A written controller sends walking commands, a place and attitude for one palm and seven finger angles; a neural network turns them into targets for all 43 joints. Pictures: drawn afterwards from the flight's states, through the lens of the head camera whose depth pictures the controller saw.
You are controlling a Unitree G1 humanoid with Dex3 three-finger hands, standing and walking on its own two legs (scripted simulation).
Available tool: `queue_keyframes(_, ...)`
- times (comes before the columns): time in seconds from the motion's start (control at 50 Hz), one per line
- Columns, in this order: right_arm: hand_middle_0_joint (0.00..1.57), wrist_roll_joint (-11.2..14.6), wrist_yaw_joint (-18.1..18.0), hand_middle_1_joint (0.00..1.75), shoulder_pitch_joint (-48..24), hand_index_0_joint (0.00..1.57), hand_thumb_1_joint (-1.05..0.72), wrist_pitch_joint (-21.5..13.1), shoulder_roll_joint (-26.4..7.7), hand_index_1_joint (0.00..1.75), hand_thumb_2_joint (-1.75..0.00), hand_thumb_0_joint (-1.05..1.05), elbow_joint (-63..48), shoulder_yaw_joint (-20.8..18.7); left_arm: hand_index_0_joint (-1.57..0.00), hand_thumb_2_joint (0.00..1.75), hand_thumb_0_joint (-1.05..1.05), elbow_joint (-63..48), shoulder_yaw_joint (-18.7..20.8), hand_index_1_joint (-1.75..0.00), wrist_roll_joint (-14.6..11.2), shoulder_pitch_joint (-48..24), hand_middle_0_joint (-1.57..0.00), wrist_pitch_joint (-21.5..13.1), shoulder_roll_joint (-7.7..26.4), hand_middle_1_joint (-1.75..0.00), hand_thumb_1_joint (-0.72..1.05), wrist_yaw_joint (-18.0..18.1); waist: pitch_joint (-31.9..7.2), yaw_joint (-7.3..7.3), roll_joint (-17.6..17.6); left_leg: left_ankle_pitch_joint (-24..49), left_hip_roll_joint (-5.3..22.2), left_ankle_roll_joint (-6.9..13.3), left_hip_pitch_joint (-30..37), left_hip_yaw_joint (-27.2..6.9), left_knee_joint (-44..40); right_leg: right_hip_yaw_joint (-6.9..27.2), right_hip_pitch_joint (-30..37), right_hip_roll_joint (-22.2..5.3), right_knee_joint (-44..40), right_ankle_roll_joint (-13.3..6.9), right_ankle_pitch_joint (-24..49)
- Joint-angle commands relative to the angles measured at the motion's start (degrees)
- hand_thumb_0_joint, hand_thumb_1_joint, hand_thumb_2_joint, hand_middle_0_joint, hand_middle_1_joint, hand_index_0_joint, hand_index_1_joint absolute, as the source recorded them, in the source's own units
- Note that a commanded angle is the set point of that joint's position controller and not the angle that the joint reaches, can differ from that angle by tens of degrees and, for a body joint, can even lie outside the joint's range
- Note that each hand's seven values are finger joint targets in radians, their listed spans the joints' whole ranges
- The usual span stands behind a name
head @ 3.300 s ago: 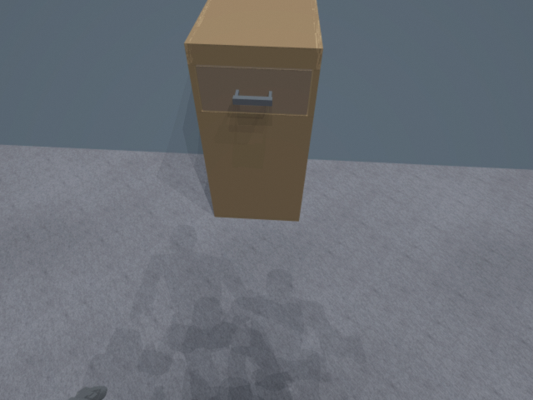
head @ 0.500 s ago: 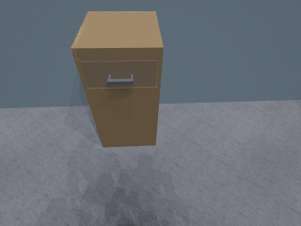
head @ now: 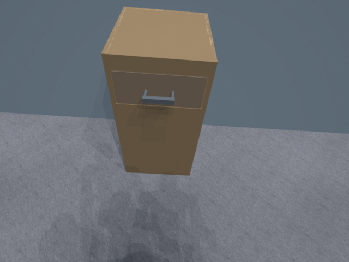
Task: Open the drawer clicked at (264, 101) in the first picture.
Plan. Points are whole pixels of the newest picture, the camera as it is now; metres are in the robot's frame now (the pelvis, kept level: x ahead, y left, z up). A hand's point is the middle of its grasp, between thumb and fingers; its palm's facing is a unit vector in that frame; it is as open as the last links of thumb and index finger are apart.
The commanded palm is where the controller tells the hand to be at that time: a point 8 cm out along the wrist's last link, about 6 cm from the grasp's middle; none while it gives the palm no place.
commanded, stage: take the last steps up to it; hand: left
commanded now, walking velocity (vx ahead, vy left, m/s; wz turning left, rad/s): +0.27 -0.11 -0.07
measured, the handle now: (158, 96) +0.71 +0.11 -0.08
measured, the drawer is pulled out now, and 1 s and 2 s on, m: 0.00 0.00 0.00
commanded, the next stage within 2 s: come to a stop and stand still in 0.30 s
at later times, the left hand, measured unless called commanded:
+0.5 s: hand (126, 232) +0.22 +0.14 -0.16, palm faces +0.04 -0.98 -0.20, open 7.2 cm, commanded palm none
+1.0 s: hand (133, 226) +0.24 +0.13 -0.16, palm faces +0.02 -0.96 -0.28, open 7.4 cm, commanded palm none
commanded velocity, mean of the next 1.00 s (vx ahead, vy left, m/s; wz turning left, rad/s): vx -0.03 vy -0.03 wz -0.01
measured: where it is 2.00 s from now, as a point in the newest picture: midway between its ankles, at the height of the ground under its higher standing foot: outside the picture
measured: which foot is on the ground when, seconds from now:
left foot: down 0.00-0.30, up 0.32-0.54, down 0.56-0.94, up 0.96-1.00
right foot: up 0.00-0.26, down 0.28-0.58, up 0.60-0.92, down 0.94-1.00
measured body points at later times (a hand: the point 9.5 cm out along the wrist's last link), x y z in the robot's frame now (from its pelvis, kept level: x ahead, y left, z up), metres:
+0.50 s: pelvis +0.17 -0.03 +0.01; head +0.19 -0.03 +0.46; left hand +0.22 +0.20 -0.15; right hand +0.18 -0.26 -0.15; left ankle +0.16 +0.07 -0.69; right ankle +0.18 -0.14 -0.73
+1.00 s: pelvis +0.18 -0.07 +0.00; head +0.20 -0.10 +0.45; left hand +0.23 +0.18 -0.13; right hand +0.26 -0.32 -0.16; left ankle +0.21 +0.06 -0.71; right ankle +0.17 -0.19 -0.73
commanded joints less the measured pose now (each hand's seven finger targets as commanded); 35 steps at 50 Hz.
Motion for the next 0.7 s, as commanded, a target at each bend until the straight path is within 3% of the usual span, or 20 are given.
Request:
queue_keyframes(0.0,0.20,-0.1,-1.4,0.30,9.9,0.20,-0.90,-0.9,-7.2,0.30,-0.90,0.00,1.5,-1.0,-0.20,0.90,0.00,-6.5,1.5,-0.30,0.6,-6.9,-0.20,-1.7,3.3,-0.30,0.90,-0.8,6.2,-3.32,8.6,6.1,17.5,8.4,6.4,-18.1,-23.5,2.5,-18.4,-3.9,9.1,-0.2,6.6)
queue_keyframes(0.02,0.20,0.0,-1.5,0.30,8.6,0.20,-0.90,-1.1,-7.2,0.30,-0.90,0.00,1.4,-0.9,-0.20,0.90,0.00,-6.1,1.4,-0.30,0.4,-5.4,-0.20,-1.3,2.5,-0.30,0.90,-0.9,5.4,-2.02,9.8,9.7,16.1,8.3,6.3,-14.1,-23.0,1.7,-16.9,-3.8,5.9,0.3,7.9)
queue_keyframes(0.06,0.20,0.1,-1.3,0.30,7.7,0.20,-0.90,-1.2,-7.6,0.30,-0.90,0.00,1.2,-1.1,-0.20,0.90,0.00,-6.6,1.3,-0.30,0.2,-6.0,-0.20,-0.9,2.2,-0.30,0.90,-1.1,5.4,-1.52,10.8,11.4,14.2,8.0,4.3,-9.6,-23.0,0.1,-13.5,-3.5,-1.7,0.8,9.6)
queue_keyframes(0.18,0.20,-0.4,-0.8,0.30,7.4,0.20,-0.90,-0.1,-9.5,0.30,-0.90,0.00,2.0,-2.2,-0.20,0.90,0.00,-8.7,1.7,-0.30,0.0,-10.9,-0.20,-1.3,4.1,-0.30,0.90,-1.3,5.3,-1.58,9.8,11.3,13.5,6.8,5.1,-7.6,-18.6,-4.5,-5.7,-0.3,-17.2,0.4,14.0)
queue_keyframes(0.22,0.20,-0.3,-0.7,0.30,7.0,0.20,-0.90,0.4,-9.2,0.30,-0.90,0.00,2.3,-2.1,-0.20,0.90,0.00,-7.4,2.2,-0.30,0.2,-7.1,-0.20,-1.7,5.6,-0.30,0.90,-1.2,4.1,0.87,7.4,12.0,11.4,4.8,2.3,-5.8,-12.0,-6.8,3.8,2.2,-23.0,-0.4,17.1)
queue_keyframes(0.24,0.20,0.1,-0.5,0.30,6.6,0.20,-0.90,0.4,-8.5,0.30,-0.90,0.00,2.4,-1.9,-0.20,0.90,0.00,-5.7,2.8,-0.30,0.3,-1.6,-0.20,-2.2,7.9,-0.30,0.90,-0.9,1.7,3.70,3.8,13.1,8.6,3.2,-0.7,-2.6,-2.9,-4.9,11.8,1.4,-26.0,-1.3,16.8)
queue_keyframes(0.26,0.20,0.6,0.0,0.30,8.8,0.20,-0.90,0.2,-5.3,0.30,-0.90,0.00,1.9,-1.1,-0.20,0.90,0.00,-4.3,3.9,-0.30,0.6,3.8,-0.20,-3.0,12.9,-0.30,0.90,-0.2,-3.6,5.52,-8.4,5.3,3.3,0.9,-9.4,2.1,13.6,9.1,22.5,-9.0,-30.9,-5.3,14.0)
queue_keyframes(0.28,0.20,1.1,0.1,0.30,8.2,0.20,-0.90,0.5,-3.3,0.30,-0.90,0.00,-0.4,-0.3,-0.20,0.90,0.00,-4.1,4.4,-0.30,-0.1,6.9,-0.20,-3.1,16.9,-0.30,0.90,0.4,-6.2,5.44,-15.7,-16.2,-1.9,0.3,-17.1,-0.2,29.3,25.5,25.4,-19.3,-38.9,-10.7,16.5)
queue_keyframes(0.3,0.20,1.1,0.0,0.30,5.5,0.20,-0.90,0.8,-4.7,0.30,-0.90,0.00,-0.6,-0.6,-0.20,0.90,0.00,-4.5,4.2,-0.30,-0.5,4.0,-0.20,-3.1,16.7,-0.30,0.90,0.9,-6.3,5.70,-13.6,-15.3,0.2,1.2,-18.6,-6.4,36.2,25.7,21.4,-19.3,-41.0,-12.3,13.9)
queue_keyframes(0.32,0.20,0.9,0.0,0.30,2.3,0.20,-0.90,0.8,-4.8,0.30,-0.90,0.00,-1.2,-0.9,-0.20,0.90,0.00,-5.8,3.5,-0.30,-0.5,-0.7,-0.20,-2.8,14.0,-0.30,0.90,1.2,-1.5,4.41,-8.7,-11.0,1.9,1.2,-20.2,-7.4,39.2,22.7,15.6,-18.3,-41.9,-12.8,11.2)
queue_keyframes(0.36,0.20,0.3,0.4,0.30,3.3,0.20,-0.90,1.4,-3.9,0.30,-0.90,0.00,-0.4,-0.7,-0.20,0.90,0.00,-7.6,2.1,-0.30,-0.2,-8.0,-0.20,-3.2,10.0,-0.30,0.90,1.7,0.3,0.16,-1.9,-4.7,4.1,0.5,-16.5,-7.9,35.1,11.5,8.1,-14.4,-41.1,-10.7,18.1)
queue_keyframes(0.4,0.20,0.4,0.3,0.30,6.4,0.20,-0.90,2.1,-2.0,0.30,-0.90,0.00,0.5,0.0,-0.20,0.90,0.00,-8.4,1.3,-0.30,0.2,-11.5,-0.20,-3.5,8.2,-0.30,0.90,2.2,1.1,-2.71,-2.0,-5.1,4.0,-0.8,-10.2,-6.5,25.0,4.4,2.3,-13.0,-40.2,-9.8,31.1)
queue_keyframes(0.44,0.20,0.7,-0.3,0.30,7.7,0.20,-0.90,2.5,0.3,0.30,-0.90,0.00,1.5,1.3,-0.20,0.90,0.00,-8.6,0.9,-0.30,0.2,-12.7,-0.20,-2.9,7.4,-0.30,0.90,2.4,-0.4,-3.01,-2.4,-3.5,2.3,-1.8,-4.1,-5.3,12.6,1.2,1.8,-10.5,-37.2,-9.6,41.0)
queue_keyframes(0.48,0.20,1.1,-0.6,0.30,8.2,0.20,-0.90,2.5,0.4,0.30,-0.90,0.00,2.3,1.8,-0.20,0.90,0.00,-7.9,0.8,-0.30,-0.4,-12.3,-0.20,-2.0,8.1,-0.30,0.90,2.6,-2.1,-2.76,-1.3,5.7,0.4,-2.2,1.1,-4.2,0.3,-0.7,4.6,-7.5,-33.1,-7.8,41.5)
queue_keyframes(0.52,0.20,1.3,-0.9,0.30,8.4,0.20,-0.90,2.2,-2.9,0.30,-0.90,0.00,2.2,1.1,-0.20,0.90,0.00,-8.2,0.9,-0.30,-1.0,-11.5,-0.20,-1.0,8.3,-0.30,0.90,2.6,-2.4,-2.58,1.7,24.7,2.2,-1.6,7.4,-5.6,-9.2,-1.1,2.8,-5.4,-26.9,-3.7,36.1)
queue_keyframes(0.56,0.20,0.9,-1.4,0.30,6.1,0.20,-0.90,2.4,-9.1,0.30,-0.90,0.00,0.2,-0.1,-0.20,0.90,0.00,-9.3,1.0,-0.30,-1.1,-8.7,-0.20,0.2,7.0,-0.30,0.90,2.9,-1.5,-1.18,13.1,52.5,13.2,4.5,8.2,-14.3,-11.0,-3.1,0.9,0.0,-20.3,0.6,16.9)
queue_keyframes(0.58,0.20,1.1,-1.9,0.30,5.0,0.20,-0.90,2.5,-10.4,0.30,-0.90,0.00,0.1,-0.2,-0.20,0.90,0.00,-9.4,0.9,-0.30,-1.1,-8.0,-0.20,0.7,7.5,-0.30,0.90,3.0,-0.9,-0.93,20.6,64.1,16.6,8.1,9.0,-17.4,-13.0,-2.7,-1.7,1.8,-12.7,1.5,1.5)
queue_keyframes(0.6,0.20,0.8,-2.5,0.30,4.8,0.20,-0.90,2.8,-10.8,0.30,-0.90,0.00,0.0,-0.5,-0.20,0.90,0.00,-9.4,1.3,-0.30,-1.0,-9.0,-0.20,1.3,8.8,-0.30,0.90,3.0,-0.7,-1.95,19.3,67.2,18.1,10.5,9.7,-18.6,-13.4,0.3,-4.2,2.2,-3.9,1.6,-6.7)
queue_keyframes(0.62,0.20,0.6,-2.8,0.30,4.1,0.20,-0.90,3.2,-11.3,0.30,-0.90,0.00,-0.7,-0.8,-0.20,0.90,0.00,-9.8,1.7,-0.30,-0.9,-10.2,-0.20,1.6,8.7,-0.30,0.90,2.9,-0.8,-2.17,16.0,65.9,18.4,11.8,9.6,-18.0,-12.4,2.8,-6.0,2.1,1.4,1.2,-7.9)
queue_keyframes(0.68,0.20,0.3,-2.6,0.30,-0.5,0.20,-0.90,3.9,-12.3,0.30,-0.90,0.00,-3.1,-1.9,-0.20,0.90,0.00,-10.5,2.1,-0.30,-0.8,-10.8,-0.20,1.6,8.0,-0.30,0.90,2.4,-4.0,-1.70,9.7,59.4,16.3,11.2,15.4,-13.4,-9.9,3.8,-11.5,2.8,6.1,1.7,-4.0)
